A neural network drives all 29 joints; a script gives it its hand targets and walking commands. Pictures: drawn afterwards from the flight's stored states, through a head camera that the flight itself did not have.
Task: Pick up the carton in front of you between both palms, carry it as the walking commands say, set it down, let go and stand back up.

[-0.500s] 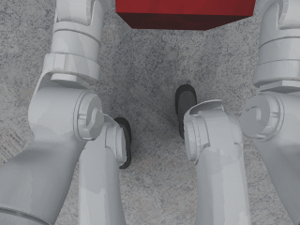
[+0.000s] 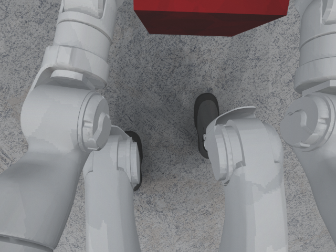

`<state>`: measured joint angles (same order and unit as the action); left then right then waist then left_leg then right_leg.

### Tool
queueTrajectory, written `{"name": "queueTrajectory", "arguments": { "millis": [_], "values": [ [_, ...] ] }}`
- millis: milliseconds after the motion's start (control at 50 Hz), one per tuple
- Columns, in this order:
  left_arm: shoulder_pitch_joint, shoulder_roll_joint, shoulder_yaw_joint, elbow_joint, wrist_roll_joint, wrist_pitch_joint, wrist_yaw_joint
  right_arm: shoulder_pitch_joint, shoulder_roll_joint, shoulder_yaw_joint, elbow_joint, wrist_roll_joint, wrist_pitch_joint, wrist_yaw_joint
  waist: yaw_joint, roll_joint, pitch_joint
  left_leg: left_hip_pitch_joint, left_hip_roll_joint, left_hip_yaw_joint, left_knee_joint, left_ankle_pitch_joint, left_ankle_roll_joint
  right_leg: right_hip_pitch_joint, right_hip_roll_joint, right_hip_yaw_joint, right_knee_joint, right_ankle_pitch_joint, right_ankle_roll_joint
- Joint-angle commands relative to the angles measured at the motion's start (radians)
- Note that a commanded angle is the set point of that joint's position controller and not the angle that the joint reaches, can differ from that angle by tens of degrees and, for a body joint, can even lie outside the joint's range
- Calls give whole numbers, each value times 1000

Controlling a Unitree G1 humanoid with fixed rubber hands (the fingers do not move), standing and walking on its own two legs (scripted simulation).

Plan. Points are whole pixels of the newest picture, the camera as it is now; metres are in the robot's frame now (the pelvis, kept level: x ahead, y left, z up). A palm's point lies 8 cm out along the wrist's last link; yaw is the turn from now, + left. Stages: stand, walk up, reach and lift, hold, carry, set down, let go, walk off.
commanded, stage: set down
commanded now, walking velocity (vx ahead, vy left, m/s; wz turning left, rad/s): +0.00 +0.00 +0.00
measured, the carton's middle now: out of the picture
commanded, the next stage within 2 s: let go in 1.96 s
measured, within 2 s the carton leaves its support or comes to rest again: rests again in 0.10 s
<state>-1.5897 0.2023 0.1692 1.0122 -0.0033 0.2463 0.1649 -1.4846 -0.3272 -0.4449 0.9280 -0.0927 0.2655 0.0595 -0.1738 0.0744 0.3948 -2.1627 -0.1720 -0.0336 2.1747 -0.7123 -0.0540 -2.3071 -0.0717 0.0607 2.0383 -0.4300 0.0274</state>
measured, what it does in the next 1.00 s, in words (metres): stands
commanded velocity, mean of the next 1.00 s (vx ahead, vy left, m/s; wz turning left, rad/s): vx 0.00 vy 0.00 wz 0.00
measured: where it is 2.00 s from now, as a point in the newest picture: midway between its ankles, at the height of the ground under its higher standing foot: (168, 154)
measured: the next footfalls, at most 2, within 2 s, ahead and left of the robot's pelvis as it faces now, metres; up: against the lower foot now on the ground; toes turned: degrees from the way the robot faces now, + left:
none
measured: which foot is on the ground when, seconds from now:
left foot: down 0.00-1.00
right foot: down 0.00-1.00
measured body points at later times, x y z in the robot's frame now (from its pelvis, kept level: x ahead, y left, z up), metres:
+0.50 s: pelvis -0.01 +0.00 -0.01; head +0.38 -0.05 +0.20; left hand +0.59 -0.01 -0.20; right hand +0.51 -0.31 -0.19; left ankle +0.08 +0.12 -0.36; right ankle +0.14 -0.14 -0.36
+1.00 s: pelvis +0.00 -0.01 -0.01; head +0.39 -0.05 +0.19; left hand +0.61 +0.03 -0.19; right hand +0.52 -0.34 -0.20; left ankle +0.08 +0.12 -0.36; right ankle +0.14 -0.14 -0.36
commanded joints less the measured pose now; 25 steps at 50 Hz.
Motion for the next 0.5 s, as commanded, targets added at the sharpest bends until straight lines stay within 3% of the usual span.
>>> {"name": "queueTrajectory", "arguments": {
  "millis": [0,160,480],
  "values": [
    [-542,-793,-265,-144,-87,-53,-236,-522,741,291,-43,112,-28,236,-98,105,-1073,260,-21,82,-222,236,29,774,98,-109,-39,328,-31],
    [-474,-732,-222,-78,-35,-41,-244,-510,681,263,20,102,-35,243,-66,111,-911,240,-13,76,-210,181,34,691,101,-104,-32,240,-36],
    [-367,-555,-117,31,49,-26,-254,-382,528,133,137,29,-33,229,-31,117,-648,219,7,53,-202,111,53,580,99,-86,-9,116,-50]
  ]
}}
